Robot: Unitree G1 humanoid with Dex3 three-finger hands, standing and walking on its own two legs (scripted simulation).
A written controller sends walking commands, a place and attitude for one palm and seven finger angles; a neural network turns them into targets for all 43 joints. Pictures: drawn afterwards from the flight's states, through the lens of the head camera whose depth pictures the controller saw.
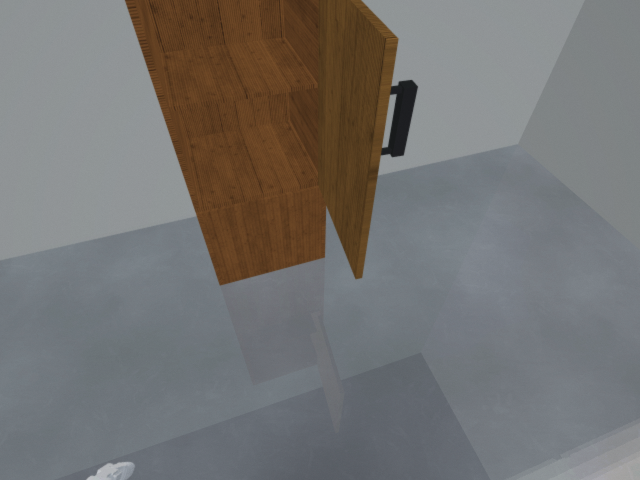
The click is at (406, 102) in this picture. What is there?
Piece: cupboard door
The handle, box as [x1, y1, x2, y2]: [381, 80, 417, 156]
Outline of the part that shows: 412,80 399,81 397,86 391,86 390,94 396,93 397,95 389,143 387,147 382,148 381,154 389,153 392,156 403,154 417,86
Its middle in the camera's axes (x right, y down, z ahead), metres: +0.13 -0.22 +0.72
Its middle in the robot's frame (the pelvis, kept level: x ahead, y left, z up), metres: +0.70 -0.09 +0.08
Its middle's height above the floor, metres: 0.85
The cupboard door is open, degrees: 86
